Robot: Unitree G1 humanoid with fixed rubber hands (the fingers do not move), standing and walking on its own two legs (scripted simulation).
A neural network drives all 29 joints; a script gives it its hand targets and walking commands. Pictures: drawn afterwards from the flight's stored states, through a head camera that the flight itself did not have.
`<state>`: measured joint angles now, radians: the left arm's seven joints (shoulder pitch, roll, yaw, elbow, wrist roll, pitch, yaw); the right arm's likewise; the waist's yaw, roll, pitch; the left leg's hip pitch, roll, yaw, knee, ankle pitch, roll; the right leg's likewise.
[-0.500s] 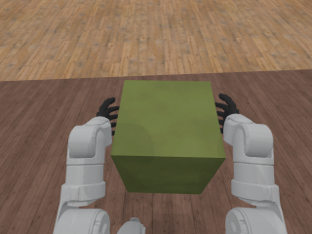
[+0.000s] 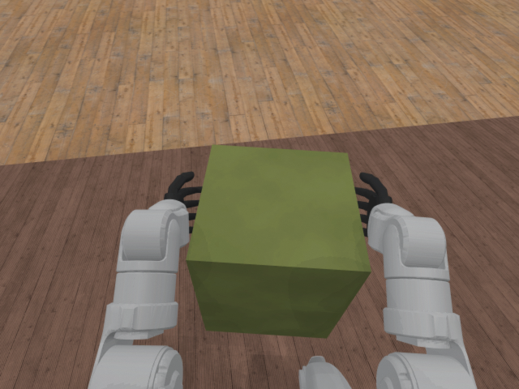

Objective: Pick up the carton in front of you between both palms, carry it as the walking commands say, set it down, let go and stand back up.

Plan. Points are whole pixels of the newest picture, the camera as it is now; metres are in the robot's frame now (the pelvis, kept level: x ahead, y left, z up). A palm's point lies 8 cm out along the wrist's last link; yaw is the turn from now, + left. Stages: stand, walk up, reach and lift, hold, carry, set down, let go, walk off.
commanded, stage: carry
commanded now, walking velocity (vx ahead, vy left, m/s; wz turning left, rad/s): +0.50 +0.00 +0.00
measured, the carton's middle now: (272, 246) +0.35 -0.02 +0.01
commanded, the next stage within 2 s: none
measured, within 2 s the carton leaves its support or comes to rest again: neither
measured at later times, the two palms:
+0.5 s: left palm (188, 114) +0.64 +0.14 +0.05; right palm (326, 104) +0.67 -0.16 +0.05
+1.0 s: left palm (197, 68) +0.95 +0.16 -0.02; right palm (300, 69) +0.94 -0.14 -0.01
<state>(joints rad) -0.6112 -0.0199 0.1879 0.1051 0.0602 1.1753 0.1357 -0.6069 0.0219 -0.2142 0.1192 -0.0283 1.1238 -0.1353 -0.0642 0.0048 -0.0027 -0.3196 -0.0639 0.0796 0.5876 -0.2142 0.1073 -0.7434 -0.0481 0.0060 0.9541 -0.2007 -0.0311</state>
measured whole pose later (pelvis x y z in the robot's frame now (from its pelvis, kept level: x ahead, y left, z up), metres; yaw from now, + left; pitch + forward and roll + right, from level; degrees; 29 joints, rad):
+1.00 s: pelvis +0.59 +0.03 -0.10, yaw +0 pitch +5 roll -2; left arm -0.63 0.00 0.17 0.18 0.05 1.19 0.13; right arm -0.61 0.01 -0.22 0.16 -0.04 1.15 -0.13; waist -0.04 0.01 -0.01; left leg -0.38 -0.08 0.08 0.60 -0.15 0.13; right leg -0.69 -0.04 0.01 1.11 -0.34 -0.03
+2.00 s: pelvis +1.19 +0.05 -0.22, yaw +0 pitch +4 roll -1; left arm -0.68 0.02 0.17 0.27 0.03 1.19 0.13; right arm -0.66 0.01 -0.22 0.23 -0.08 1.18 -0.12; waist -0.02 0.01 -0.07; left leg -0.47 -0.08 0.10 0.64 -0.08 0.13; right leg -0.49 0.04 0.00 1.32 -0.50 -0.05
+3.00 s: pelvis +1.80 +0.07 -0.30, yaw +0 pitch +4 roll +0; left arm -0.69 0.04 0.19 0.24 0.02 1.16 0.13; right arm -0.69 0.04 -0.23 0.20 -0.12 1.15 -0.12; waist 0.04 -0.02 -0.08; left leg -0.53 -0.05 0.13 0.56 -0.13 0.12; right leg -0.24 0.06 -0.02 1.06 -0.51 -0.05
